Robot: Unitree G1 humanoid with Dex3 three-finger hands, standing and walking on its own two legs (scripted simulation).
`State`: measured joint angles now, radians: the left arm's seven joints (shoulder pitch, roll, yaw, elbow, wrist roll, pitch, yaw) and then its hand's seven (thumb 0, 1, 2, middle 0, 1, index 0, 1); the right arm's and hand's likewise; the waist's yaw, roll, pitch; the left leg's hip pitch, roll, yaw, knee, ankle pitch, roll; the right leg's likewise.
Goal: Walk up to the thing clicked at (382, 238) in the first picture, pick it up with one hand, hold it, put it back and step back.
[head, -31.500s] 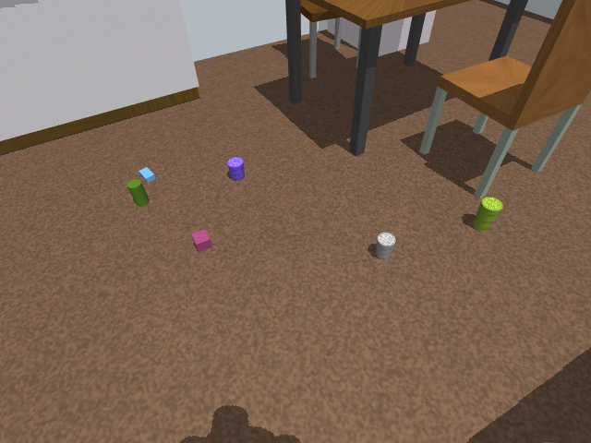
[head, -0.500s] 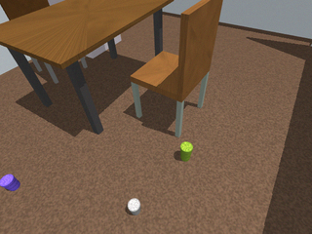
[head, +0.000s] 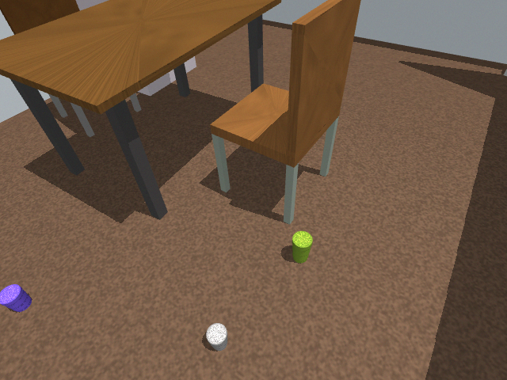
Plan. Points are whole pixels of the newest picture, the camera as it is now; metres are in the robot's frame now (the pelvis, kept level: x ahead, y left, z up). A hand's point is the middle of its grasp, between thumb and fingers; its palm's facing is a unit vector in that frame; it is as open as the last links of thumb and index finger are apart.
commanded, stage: stand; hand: left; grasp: from above
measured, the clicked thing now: (218, 338) +0.44 +0.18 -0.73
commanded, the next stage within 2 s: step back in 0.46 s
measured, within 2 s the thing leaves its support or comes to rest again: neither
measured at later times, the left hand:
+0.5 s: hand out of the picture +0.07 +0.25 -0.16, palm faces +0.03 -0.94 -0.34, open 7.4 cm
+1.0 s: hand out of the picture +0.05 +0.33 -0.18, palm faces -0.05 -0.94 -0.35, open 7.4 cm
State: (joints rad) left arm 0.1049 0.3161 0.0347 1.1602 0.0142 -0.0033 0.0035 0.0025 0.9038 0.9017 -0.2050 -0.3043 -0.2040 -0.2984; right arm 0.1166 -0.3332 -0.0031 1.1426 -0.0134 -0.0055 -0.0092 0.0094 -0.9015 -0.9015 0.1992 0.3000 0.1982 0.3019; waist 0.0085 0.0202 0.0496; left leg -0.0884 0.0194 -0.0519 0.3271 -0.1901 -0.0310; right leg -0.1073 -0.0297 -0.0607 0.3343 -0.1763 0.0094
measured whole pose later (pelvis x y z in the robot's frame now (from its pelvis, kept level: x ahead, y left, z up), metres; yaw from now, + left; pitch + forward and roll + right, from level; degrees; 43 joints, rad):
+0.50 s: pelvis +0.00 +0.00 +0.00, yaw +0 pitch -2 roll +0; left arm 0.11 0.32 0.04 1.13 0.00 0.00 0.00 0.00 0.90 0.90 -0.21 -0.30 -0.20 -0.30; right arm 0.11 -0.35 0.00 1.12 0.00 0.01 0.00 0.01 -0.90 -0.90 0.20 0.30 0.20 0.30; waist 0.00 0.02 0.06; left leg -0.12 0.02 -0.06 0.37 -0.20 -0.03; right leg -0.13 -0.03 -0.07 0.36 -0.18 0.00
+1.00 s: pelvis -0.08 +0.08 -0.01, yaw -1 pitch +0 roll -1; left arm 0.07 0.38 0.07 0.89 0.00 0.07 0.03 0.00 0.91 0.90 -0.20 -0.30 -0.20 -0.30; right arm 0.15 -0.34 -0.05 0.91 -0.02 0.03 -0.02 0.01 -0.90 -0.90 0.20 0.30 0.20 0.30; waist -0.03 -0.05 0.20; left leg -0.30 -0.03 0.02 0.56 -0.26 0.06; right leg -0.44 0.11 0.15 1.15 -0.49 0.01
